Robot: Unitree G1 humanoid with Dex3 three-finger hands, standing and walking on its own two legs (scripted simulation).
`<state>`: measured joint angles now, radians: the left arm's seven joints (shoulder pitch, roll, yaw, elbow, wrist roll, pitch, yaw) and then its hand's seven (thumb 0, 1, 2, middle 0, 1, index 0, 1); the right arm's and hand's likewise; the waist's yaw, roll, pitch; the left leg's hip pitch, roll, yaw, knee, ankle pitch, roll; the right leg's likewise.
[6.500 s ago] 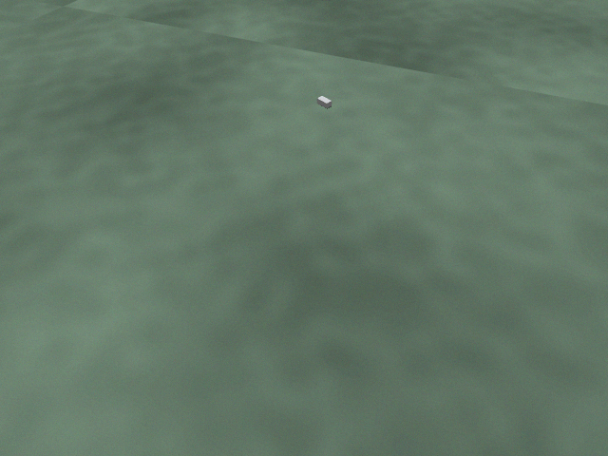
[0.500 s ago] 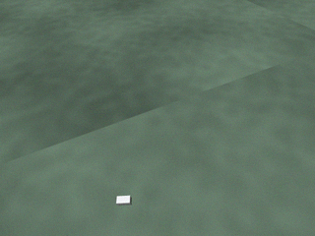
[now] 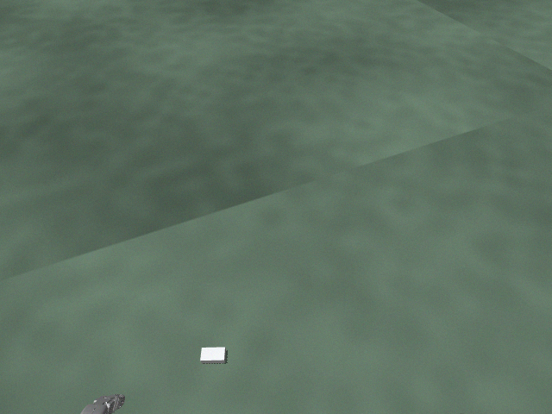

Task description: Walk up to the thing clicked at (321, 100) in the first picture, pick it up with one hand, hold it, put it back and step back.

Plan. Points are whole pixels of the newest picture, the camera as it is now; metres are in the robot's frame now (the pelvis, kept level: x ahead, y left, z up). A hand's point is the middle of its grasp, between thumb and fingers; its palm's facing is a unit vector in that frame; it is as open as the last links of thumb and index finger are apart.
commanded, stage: walk up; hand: left
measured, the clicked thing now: (213, 355) +0.42 +0.24 -0.76
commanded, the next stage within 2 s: stand in 0.82 s
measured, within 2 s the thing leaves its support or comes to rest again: neither
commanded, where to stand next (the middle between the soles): +0.04 +0.00 m, yaw +1 degrees
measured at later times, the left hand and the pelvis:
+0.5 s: hand out of the picture +0.08 +0.27 -0.16, palm faces +0.00 -0.95 -0.33, open 7.4 cm; pelvis +0.00 +0.01 +0.00, yaw +1 degrees
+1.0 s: hand out of the picture +0.09 +0.26 -0.15, palm faces +0.00 -0.94 -0.33, open 7.4 cm; pelvis +0.01 +0.01 +0.00, yaw +1 degrees
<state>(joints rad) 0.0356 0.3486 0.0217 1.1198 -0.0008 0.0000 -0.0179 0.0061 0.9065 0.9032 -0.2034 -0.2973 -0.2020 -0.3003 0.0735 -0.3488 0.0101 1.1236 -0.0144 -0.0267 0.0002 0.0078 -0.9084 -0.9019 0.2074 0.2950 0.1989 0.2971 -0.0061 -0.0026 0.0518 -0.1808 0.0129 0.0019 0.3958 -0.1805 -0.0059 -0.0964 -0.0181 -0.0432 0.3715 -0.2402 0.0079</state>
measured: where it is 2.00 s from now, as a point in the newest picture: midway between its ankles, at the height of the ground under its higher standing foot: outside the picture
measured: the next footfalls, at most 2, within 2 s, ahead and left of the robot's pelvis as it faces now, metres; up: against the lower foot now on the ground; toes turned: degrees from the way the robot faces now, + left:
none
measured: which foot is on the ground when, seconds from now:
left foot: down 0.00-1.00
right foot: down 0.00-1.00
